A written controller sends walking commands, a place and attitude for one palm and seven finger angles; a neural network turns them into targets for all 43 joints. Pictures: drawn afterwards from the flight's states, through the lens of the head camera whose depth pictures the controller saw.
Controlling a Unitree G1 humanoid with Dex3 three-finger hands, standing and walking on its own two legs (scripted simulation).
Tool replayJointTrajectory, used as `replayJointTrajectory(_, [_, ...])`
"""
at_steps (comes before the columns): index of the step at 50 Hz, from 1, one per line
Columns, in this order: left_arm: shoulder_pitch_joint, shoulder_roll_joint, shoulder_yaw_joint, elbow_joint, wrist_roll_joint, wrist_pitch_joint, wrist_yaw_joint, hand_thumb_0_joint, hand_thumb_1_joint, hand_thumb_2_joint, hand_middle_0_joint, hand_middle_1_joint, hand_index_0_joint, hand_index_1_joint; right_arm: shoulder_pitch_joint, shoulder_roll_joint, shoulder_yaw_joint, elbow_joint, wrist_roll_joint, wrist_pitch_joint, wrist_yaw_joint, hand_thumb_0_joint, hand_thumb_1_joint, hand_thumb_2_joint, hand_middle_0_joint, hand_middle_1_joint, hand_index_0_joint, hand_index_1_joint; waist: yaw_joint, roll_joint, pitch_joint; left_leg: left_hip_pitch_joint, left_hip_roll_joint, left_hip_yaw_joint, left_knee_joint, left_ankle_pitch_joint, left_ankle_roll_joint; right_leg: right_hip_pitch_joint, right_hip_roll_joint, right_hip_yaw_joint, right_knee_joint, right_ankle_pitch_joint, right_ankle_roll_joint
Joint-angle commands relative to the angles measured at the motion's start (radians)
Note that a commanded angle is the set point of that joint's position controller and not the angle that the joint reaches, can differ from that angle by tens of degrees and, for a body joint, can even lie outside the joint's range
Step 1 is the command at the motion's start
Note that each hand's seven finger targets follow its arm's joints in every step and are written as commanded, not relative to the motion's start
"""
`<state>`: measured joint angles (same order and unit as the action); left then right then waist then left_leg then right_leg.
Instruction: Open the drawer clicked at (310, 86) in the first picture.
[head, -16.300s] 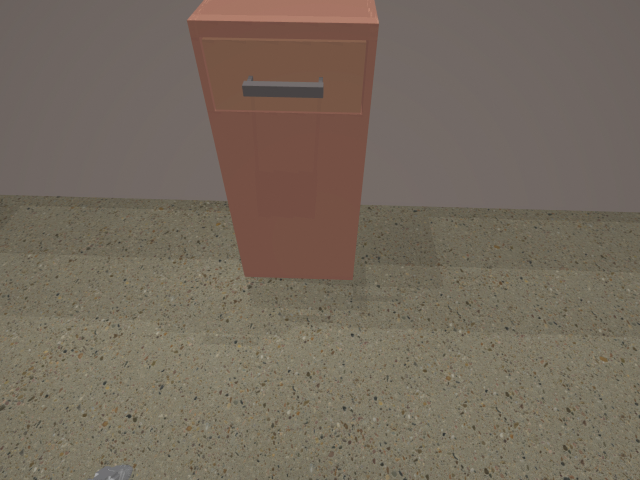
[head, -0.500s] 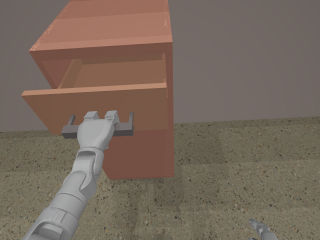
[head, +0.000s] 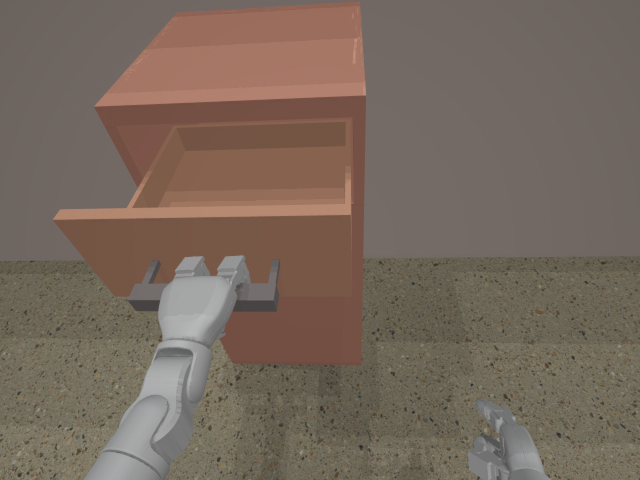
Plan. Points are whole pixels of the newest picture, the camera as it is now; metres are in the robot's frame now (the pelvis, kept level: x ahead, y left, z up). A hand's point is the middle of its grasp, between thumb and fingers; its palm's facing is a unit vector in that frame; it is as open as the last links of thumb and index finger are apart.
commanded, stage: pull the drawer open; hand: left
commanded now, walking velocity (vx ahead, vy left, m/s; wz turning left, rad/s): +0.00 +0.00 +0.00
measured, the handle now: (209, 282) +0.35 +0.20 +0.06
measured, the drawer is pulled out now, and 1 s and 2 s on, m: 0.22 0.29 0.28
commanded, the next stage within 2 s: open the thumb to release the handle in 0.76 s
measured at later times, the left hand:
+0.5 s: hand (202, 373) +0.23 +0.18 +0.04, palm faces +0.07 -0.11 -0.99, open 6.0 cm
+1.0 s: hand (200, 372) +0.23 +0.18 +0.04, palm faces +0.10 -0.11 -0.99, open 6.1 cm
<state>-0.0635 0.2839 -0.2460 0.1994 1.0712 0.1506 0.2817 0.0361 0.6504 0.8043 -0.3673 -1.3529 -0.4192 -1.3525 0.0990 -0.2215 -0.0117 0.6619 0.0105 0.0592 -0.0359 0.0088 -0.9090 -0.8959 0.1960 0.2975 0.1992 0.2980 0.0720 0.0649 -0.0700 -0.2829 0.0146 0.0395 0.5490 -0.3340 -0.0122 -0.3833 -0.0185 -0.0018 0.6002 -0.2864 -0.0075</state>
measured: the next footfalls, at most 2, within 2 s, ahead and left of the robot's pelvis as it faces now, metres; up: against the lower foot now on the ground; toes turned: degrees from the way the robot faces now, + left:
none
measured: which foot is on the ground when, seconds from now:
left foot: down 0.00-1.00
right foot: down 0.00-1.00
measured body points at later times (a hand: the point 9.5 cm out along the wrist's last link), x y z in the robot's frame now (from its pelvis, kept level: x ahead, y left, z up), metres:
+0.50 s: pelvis +0.00 -0.01 +0.00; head +0.00 -0.05 +0.44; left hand +0.22 +0.18 +0.09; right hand +0.21 -0.22 -0.11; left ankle -0.03 +0.13 -0.73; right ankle +0.01 -0.11 -0.73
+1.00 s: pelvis +0.00 -0.01 -0.01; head +0.01 -0.05 +0.44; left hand +0.22 +0.18 +0.09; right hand +0.21 -0.22 -0.11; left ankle -0.03 +0.13 -0.73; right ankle +0.01 -0.11 -0.73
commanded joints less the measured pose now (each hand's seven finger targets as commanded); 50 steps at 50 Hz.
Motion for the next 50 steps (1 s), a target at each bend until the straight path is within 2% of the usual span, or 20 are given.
replayJointTrajectory(1, [-0.096, 0.137, 0.145, -0.170, -0.019, 0.022, 0.017, 0.000, 0.900, 0.900, -0.400, -1.350, -0.400, -1.350, -0.127, -0.098, -0.025, -0.154, -0.006, -0.046, -0.005, 0.000, -0.900, -0.900, 0.200, 0.300, 0.200, 0.300, 0.027, -0.120, -0.183, -0.015, -0.061, 0.018, -0.047, 0.275, 0.029, 0.199, 0.040, -0.004, -0.070, 0.296, -0.029])
replayJointTrajectory(8, [0.089, 0.134, 0.163, -0.286, -0.034, 0.006, 0.020, 0.000, 0.900, 0.900, -0.400, -1.350, -0.400, -1.350, -0.140, -0.093, -0.025, -0.176, -0.009, -0.053, 0.009, 0.000, -0.900, -0.900, 0.200, 0.300, 0.200, 0.300, 0.048, -0.118, -0.190, -0.017, -0.059, 0.017, -0.045, 0.302, 0.027, 0.230, 0.040, 0.002, -0.057, 0.341, -0.028])
replayJointTrajectory(12, [0.163, 0.133, 0.162, -0.357, -0.038, 0.003, 0.026, 0.000, 0.900, 0.900, -0.400, -1.350, -0.400, -1.350, -0.149, -0.090, -0.026, -0.184, -0.007, -0.050, 0.022, 0.000, -0.900, -0.900, 0.200, 0.300, 0.200, 0.300, 0.041, -0.120, -0.154, -0.022, -0.057, 0.016, -0.043, 0.282, 0.027, 0.209, 0.041, 0.005, -0.061, 0.312, -0.029])
replayJointTrajectory(18, [0.187, 0.103, 0.123, -0.413, -0.013, 0.001, 0.048, 0.000, 0.900, 0.900, -0.400, -1.350, -0.400, -1.350, -0.157, -0.086, -0.025, -0.188, -0.015, -0.053, 0.031, 0.000, -0.900, -0.900, 0.200, 0.300, 0.200, 0.300, 0.036, -0.093, -0.138, -0.014, -0.057, 0.009, -0.036, 0.250, 0.027, 0.167, 0.048, 0.001, -0.059, 0.240, -0.033])
replayJointTrajectory(21, [0.235, 0.093, 0.109, -0.440, -0.013, -0.003, 0.053, 0.000, 0.900, 0.900, -0.400, -1.350, -0.400, -1.350, -0.155, -0.083, -0.024, -0.194, -0.019, -0.059, 0.035, 0.000, -0.900, -0.900, 0.200, 0.300, 0.200, 0.300, 0.037, -0.121, -0.149, -0.007, -0.057, 0.005, -0.024, 0.254, 0.031, 0.169, 0.045, 0.002, -0.054, 0.249, -0.029])
replayJointTrajectory(25, [0.260, 0.142, 0.159, -0.451, -0.021, -0.006, 0.055, 0.000, 0.900, 0.900, -0.400, -1.350, -0.400, -1.350, -0.167, -0.085, -0.022, -0.191, -0.018, -0.057, 0.029, 0.000, -0.900, -0.900, 0.200, 0.300, 0.200, 0.300, 0.041, -0.138, -0.128, -0.022, -0.058, 0.006, -0.026, 0.208, 0.031, 0.169, 0.043, 0.015, -0.068, 0.209, -0.026])
replayJointTrajectory(26, [0.253, 0.112, 0.126, -0.449, -0.014, -0.006, 0.054, 0.000, 0.900, 0.900, -0.400, -1.350, -0.400, -1.350, -0.172, -0.080, -0.015, -0.193, -0.020, -0.059, 0.027, 0.000, -0.900, -0.900, 0.200, 0.300, 0.200, 0.300, 0.037, -0.132, -0.120, -0.024, -0.061, 0.008, -0.022, 0.203, 0.033, 0.161, 0.040, 0.016, -0.068, 0.205, -0.024])
replayJointTrajectory(29, [0.246, 0.135, 0.150, -0.442, -0.015, -0.010, 0.055, 0.000, 0.900, 0.900, -0.400, -1.350, -0.400, -1.350, -0.173, -0.079, -0.015, -0.185, -0.019, -0.058, 0.024, 0.000, -0.900, -0.900, 0.200, 0.300, 0.200, 0.300, 0.035, -0.140, -0.090, -0.034, -0.060, 0.006, -0.027, 0.176, 0.033, 0.143, 0.040, 0.020, -0.078, 0.172, -0.023])
replayJointTrajectory(30, [0.252, 0.147, 0.160, -0.465, -0.015, -0.011, 0.055, 0.000, 0.900, 0.900, -0.400, -1.350, -0.400, -1.350, -0.178, -0.082, -0.015, -0.189, -0.020, -0.056, 0.023, 0.000, -0.900, -0.900, 0.200, 0.300, 0.200, 0.300, 0.040, -0.099, -0.103, -0.024, -0.061, 0.006, -0.028, 0.177, 0.030, 0.151, 0.041, 0.028, -0.079, 0.165, -0.028])
replayJointTrajectory(33, [0.324, 0.100, 0.116, -0.460, -0.020, -0.011, 0.046, 0.000, 0.900, 0.900, -0.400, -1.350, -0.400, -1.350, -0.177, -0.071, -0.011, -0.195, -0.021, -0.059, 0.029, 0.000, -0.900, -0.900, 0.200, 0.300, 0.200, 0.300, 0.051, -0.110, -0.102, -0.024, -0.062, 0.009, -0.029, 0.188, 0.031, 0.162, 0.040, 0.017, -0.073, 0.176, -0.026])
replayJointTrajectory(35, [0.358, 0.147, 0.163, -0.500, -0.026, -0.014, 0.042, 0.000, 0.900, 0.900, -0.400, -1.350, -0.400, -1.350, -0.179, -0.076, -0.012, -0.203, -0.018, -0.056, 0.031, 0.000, -0.900, -0.900, 0.200, 0.300, 0.200, 0.300, 0.057, -0.099, -0.118, -0.022, -0.059, 0.010, -0.028, 0.198, 0.027, 0.180, 0.041, 0.029, -0.073, 0.187, -0.029])
replayJointTrajectory(38, [0.420, 0.099, 0.118, -0.514, -0.033, -0.021, 0.032, 0.000, 0.900, 0.900, -0.400, -1.350, -0.400, -1.350, -0.178, -0.070, -0.007, -0.209, -0.020, -0.057, 0.040, 0.000, -0.900, -0.900, 0.200, 0.300, 0.200, 0.300, 0.057, -0.111, -0.090, -0.034, -0.059, 0.010, -0.029, 0.208, 0.030, 0.176, 0.042, 0.023, -0.068, 0.209, -0.028])
replayJointTrajectory(40, [0.488, 0.149, 0.169, -0.565, -0.036, -0.030, 0.036, 0.000, 0.900, 0.900, -0.400, -1.350, -0.400, -1.350, -0.176, -0.077, -0.010, -0.218, -0.018, -0.057, 0.048, 0.000, -0.900, -0.900, 0.200, 0.300, 0.200, 0.300, 0.065, -0.095, -0.120, -0.028, -0.055, 0.011, -0.020, 0.240, 0.026, 0.199, 0.042, 0.029, -0.054, 0.255, -0.031])
replayJointTrajectory(41, [0.537, 0.111, 0.133, -0.573, -0.037, -0.033, 0.032, 0.000, 0.900, 0.900, -0.400, -1.350, -0.400, -1.350, -0.177, -0.069, -0.002, -0.229, -0.021, -0.060, 0.053, 0.000, -0.900, -0.900, 0.200, 0.300, 0.200, 0.300, 0.072, -0.101, -0.115, -0.034, -0.057, 0.012, -0.018, 0.244, 0.029, 0.204, 0.038, 0.025, -0.048, 0.269, -0.030])
replayJointTrajectory(42, [0.541, 0.121, 0.145, -0.575, -0.040, -0.036, 0.031, 0.000, 0.900, 0.900, -0.400, -1.350, -0.400, -1.350, -0.173, -0.072, -0.005, -0.222, -0.016, -0.056, 0.059, 0.000, -0.900, -0.900, 0.200, 0.300, 0.200, 0.300, 0.061, -0.103, -0.097, -0.041, -0.054, 0.011, -0.018, 0.254, 0.027, 0.189, 0.043, 0.025, -0.045, 0.278, -0.032])
replayJointTrajectory(43, [0.163, 0.187, 0.182, -0.499, -0.004, -0.029, 0.053, 0.000, 0.900, 0.900, -0.400, -1.350, -0.400, -1.350, -0.186, -0.095, -0.002, -0.173, -0.025, -0.043, 0.032, 0.000, -0.900, -0.900, 0.200, 0.300, 0.200, 0.300, -0.006, -0.119, -0.059, -0.061, -0.057, 0.000, -0.013, 0.191, 0.029, 0.115, 0.042, 0.040, -0.062, 0.234, -0.026])
replayJointTrajectory(44, [0.157, 0.184, 0.208, -0.458, 0.016, -0.023, 0.068, 0.000, 0.830, 0.870, -0.395, -1.342, -0.395, -1.342, -0.177, -0.083, -0.012, -0.186, -0.032, -0.047, 0.023, 0.000, -0.900, -0.900, 0.200, 0.300, 0.200, 0.300, 0.024, -0.084, -0.073, -0.061, -0.058, 0.003, -0.012, 0.168, 0.030, 0.110, 0.040, 0.040, -0.061, 0.180, -0.029])
replayJointTrajectory(45, [0.163, 0.188, 0.209, -0.455, 0.021, -0.020, 0.078, 0.000, 0.760, 0.840, -0.390, -1.335, -0.390, -1.335, -0.173, -0.085, -0.011, -0.188, -0.033, -0.053, 0.021, 0.000, -0.900, -0.900, 0.200, 0.300, 0.200, 0.300, 0.017, -0.089, -0.052, -0.057, -0.057, -0.003, -0.013, 0.152, 0.028, 0.095, 0.043, 0.043, -0.076, 0.147, -0.031])
replayJointTrajectory(46, [0.250, 0.159, 0.198, -0.398, 0.021, -0.015, 0.084, 0.000, 0.690, 0.810, -0.385, -1.327, -0.385, -1.327, -0.166, -0.076, -0.009, -0.186, -0.029, -0.062, 0.018, 0.000, -0.900, -0.900, 0.200, 0.300, 0.200, 0.300, 0.040, -0.077, -0.077, -0.053, -0.060, 0.004, -0.011, 0.157, 0.029, 0.114, 0.043, 0.036, -0.067, 0.151, -0.033])
replayJointTrajectory(50, [0.215, 0.177, 0.204, -0.417, -0.006, 0.008, 0.082, 0.000, 0.410, 0.690, -0.365, -1.298, -0.365, -1.298, -0.161, -0.085, -0.020, -0.172, -0.019, -0.060, 0.007, 0.000, -0.900, -0.900, 0.200, 0.300, 0.200, 0.300, 0.040, -0.093, -0.184, -0.022, -0.063, 0.004, -0.004, 0.222, 0.026, 0.181, 0.038, 0.040, -0.047, 0.265, -0.029])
